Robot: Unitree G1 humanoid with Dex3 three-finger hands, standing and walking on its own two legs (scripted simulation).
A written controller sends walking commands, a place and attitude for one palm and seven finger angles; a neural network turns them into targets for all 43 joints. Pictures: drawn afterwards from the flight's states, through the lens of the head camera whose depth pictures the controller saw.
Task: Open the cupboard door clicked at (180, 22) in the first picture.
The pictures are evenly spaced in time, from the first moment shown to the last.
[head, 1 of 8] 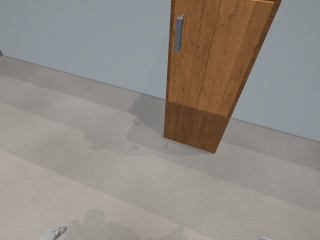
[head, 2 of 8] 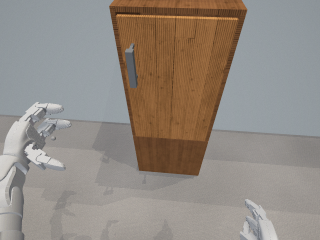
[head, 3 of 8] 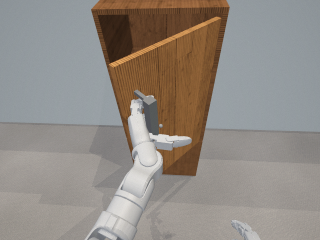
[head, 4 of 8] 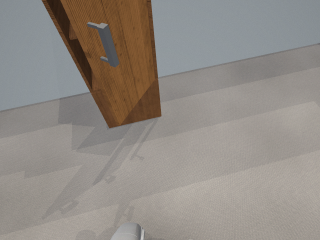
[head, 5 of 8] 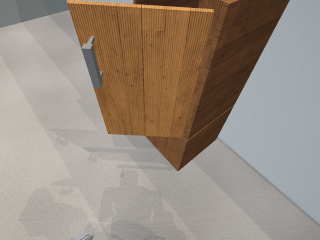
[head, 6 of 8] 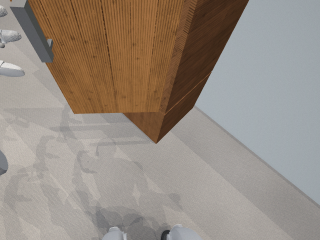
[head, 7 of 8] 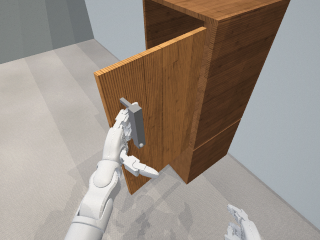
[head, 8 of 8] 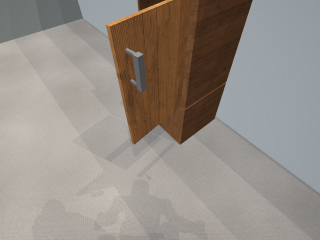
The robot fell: no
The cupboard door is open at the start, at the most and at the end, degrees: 0 97 97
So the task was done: yes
